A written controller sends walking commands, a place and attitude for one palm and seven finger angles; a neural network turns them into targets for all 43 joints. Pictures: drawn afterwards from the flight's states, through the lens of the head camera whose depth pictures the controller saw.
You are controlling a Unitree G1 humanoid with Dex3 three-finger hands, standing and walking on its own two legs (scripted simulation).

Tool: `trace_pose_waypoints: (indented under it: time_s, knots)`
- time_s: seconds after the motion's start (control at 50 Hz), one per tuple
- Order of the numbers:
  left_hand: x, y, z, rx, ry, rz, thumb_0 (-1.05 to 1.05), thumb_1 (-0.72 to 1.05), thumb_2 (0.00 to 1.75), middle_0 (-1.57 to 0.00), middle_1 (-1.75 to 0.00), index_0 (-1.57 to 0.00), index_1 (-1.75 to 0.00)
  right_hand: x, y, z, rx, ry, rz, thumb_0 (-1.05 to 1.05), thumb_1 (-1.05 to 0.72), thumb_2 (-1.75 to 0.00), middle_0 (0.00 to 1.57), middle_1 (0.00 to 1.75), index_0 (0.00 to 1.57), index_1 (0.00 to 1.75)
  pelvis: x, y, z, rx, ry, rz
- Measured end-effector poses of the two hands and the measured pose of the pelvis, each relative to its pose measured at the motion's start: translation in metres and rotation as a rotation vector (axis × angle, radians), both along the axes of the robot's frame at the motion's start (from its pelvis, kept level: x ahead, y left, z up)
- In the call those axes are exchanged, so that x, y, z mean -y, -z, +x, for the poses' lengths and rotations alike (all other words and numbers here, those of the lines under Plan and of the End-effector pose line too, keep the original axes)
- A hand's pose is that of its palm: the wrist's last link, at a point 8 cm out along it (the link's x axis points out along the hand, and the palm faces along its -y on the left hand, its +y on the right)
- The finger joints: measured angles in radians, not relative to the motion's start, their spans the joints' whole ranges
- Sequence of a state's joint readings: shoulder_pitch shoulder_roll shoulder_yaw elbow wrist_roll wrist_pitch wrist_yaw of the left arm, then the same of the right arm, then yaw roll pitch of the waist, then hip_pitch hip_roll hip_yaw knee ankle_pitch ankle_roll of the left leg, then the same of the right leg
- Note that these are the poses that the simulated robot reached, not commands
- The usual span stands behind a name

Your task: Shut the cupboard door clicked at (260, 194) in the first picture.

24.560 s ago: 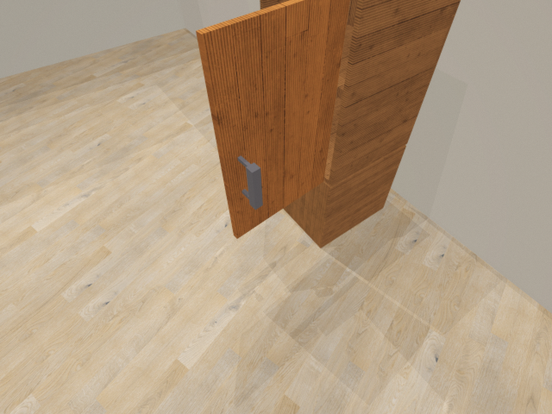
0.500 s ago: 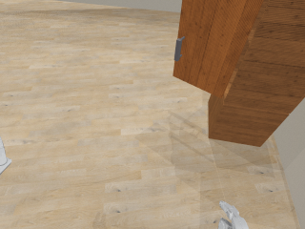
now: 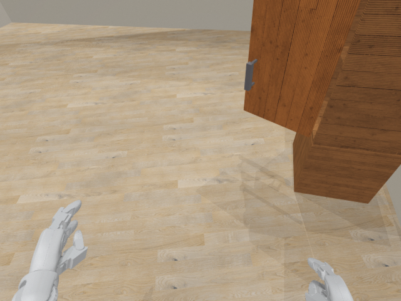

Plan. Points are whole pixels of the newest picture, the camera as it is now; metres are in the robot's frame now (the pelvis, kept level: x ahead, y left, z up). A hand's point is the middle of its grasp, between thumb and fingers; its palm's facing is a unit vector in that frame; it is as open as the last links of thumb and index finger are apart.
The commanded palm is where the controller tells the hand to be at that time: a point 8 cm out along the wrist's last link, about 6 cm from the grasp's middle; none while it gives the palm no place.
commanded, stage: let the arm hang, fingers relaxed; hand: left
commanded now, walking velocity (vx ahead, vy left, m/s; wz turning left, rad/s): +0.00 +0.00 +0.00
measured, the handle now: (251, 74) +1.09 -0.16 -0.10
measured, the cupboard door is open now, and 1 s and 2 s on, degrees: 64 64 64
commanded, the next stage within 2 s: look to check the result in 0.98 s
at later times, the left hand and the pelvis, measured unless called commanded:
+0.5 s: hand out of the picture -0.10 +0.19 -0.16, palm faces +0.01 -0.98 -0.22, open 7.3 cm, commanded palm none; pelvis -0.02 +0.01 +0.01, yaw +0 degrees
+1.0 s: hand out of the picture -0.02 +0.18 -0.17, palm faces +0.00 -0.99 -0.17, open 7.4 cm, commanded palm none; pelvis -0.01 +0.02 +0.01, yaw -1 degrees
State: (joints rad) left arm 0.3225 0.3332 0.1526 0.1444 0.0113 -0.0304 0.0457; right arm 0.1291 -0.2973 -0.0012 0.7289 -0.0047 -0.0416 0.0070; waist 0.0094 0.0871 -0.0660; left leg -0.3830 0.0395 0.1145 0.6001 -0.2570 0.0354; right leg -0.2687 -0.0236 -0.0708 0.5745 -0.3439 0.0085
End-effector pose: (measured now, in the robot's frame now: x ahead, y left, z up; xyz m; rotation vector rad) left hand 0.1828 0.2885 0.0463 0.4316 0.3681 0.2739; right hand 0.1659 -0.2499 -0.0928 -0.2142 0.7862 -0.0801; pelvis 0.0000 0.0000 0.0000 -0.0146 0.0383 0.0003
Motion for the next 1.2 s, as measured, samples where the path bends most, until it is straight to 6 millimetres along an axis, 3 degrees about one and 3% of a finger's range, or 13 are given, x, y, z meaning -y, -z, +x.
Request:
trace_pose_waypoints:
  time_s: [0.08, 0.14, 0.22, 0.3, 0.36, 0.44, 0.56, 0.7, 0.8, 1.2]
  knots:
    - [0.035, 0.116, -0.059, -0.482, -0.029, -0.192, 0.01, 0.9, 0.9, -0.2, -0.3, -0.2, -0.3, -0.002, 0.019, -0.043, -0.138, 0.029, 0.009, 0.0, -0.91, -0.9, 0.2, 0.3, 0.2, 0.3, -0.001, 0.001, -0.009, 0.026, 0.003, 0.014]
    - [0.07, 0.168, -0.12, -0.746, -0.033, -0.323, 0.01, 0.91, 0.9, -0.2, -0.3, -0.2, -0.3, -0.005, 0.026, -0.091, -0.281, 0.066, 0.0, 0.0, -0.91, -0.9, 0.2, 0.3, 0.2, 0.3, 0.0, 0.0, -0.014, 0.045, 0.002, 0.016]
    - [0.061, 0.186, -0.177, -0.879, -0.161, -0.363, -0.02, 1.01, 0.9, -0.21, -0.3, -0.21, -0.3, -0.01, 0.031, -0.16, -0.511, 0.105, -0.018, 0.0, -0.91, -0.9, 0.2, 0.3, 0.2, 0.3, 0.002, -0.004, -0.02, 0.046, -0.013, 0.003]
    - [0.052, 0.185, -0.227, -1.023, -0.216, -0.359, -0.01, 0.99, 0.9, -0.21, -0.3, -0.21, -0.3, -0.017, 0.032, -0.216, -0.682, 0.156, -0.012, 0.0, -0.91, -0.9, 0.2, 0.3, 0.2, 0.3, -0.001, -0.008, -0.022, 0.04, -0.014, -0.005]
    - [0.048, 0.18, -0.257, -1.11, -0.248, -0.349, -0.01, 0.96, 0.9, -0.21, -0.3, -0.2, -0.3, -0.024, 0.032, -0.242, -0.749, 0.19, 0.003, 0.01, -0.91, -0.9, 0.2, 0.3, 0.2, 0.3, -0.005, -0.009, -0.023, 0.039, -0.007, -0.004]
    - [0.046, 0.173, -0.279, -1.176, -0.271, -0.341, 0.0, 0.93, 0.9, -0.2, -0.3, -0.2, -0.3, -0.034, 0.034, -0.257, -0.776, 0.216, 0.027, 0.01, -0.91, -0.9, 0.2, 0.3, 0.2, 0.3, -0.009, -0.011, -0.023, 0.042, 0.002, -0.002]
    - [0.051, 0.175, -0.274, -1.163, -0.26, -0.351, 0.0, 0.91, 0.9, -0.2, -0.3, -0.2, -0.3, -0.049, 0.04, -0.245, -0.728, 0.22, 0.063, 0.0, -0.91, -0.9, 0.2, 0.3, 0.2, 0.3, -0.013, -0.011, -0.022, 0.05, 0.011, 0.001]
    - [0.064, 0.182, -0.236, -1.061, -0.204, -0.38, 0.0, 0.91, 0.9, -0.2, -0.3, -0.2, -0.3, -0.061, 0.045, -0.211, -0.626, 0.202, 0.093, 0.0, -0.91, -0.9, 0.2, 0.3, 0.2, 0.3, -0.016, -0.011, -0.02, 0.049, 0.015, 0.004]
    - [0.071, 0.185, -0.213, -1.007, -0.17, -0.396, 0.0, 0.91, 0.9, -0.2, -0.3, -0.2, -0.3, -0.056, 0.043, -0.202, -0.608, 0.203, 0.074, 0.01, -0.93, -0.9, 0.2, 0.3, 0.2, 0.3, -0.017, -0.011, -0.017, 0.048, 0.015, 0.006]
    - [0.043, 0.179, -0.196, -1.035, -0.188, -0.339, 0.0, 0.91, 0.9, -0.2, -0.3, -0.2, -0.3, -0.044, 0.036, -0.187, -0.626, 0.206, 0.039, 0.0, -0.91, -0.9, 0.2, 0.3, 0.2, 0.3, -0.018, -0.014, 0.0, 0.057, 0.017, 0.009]
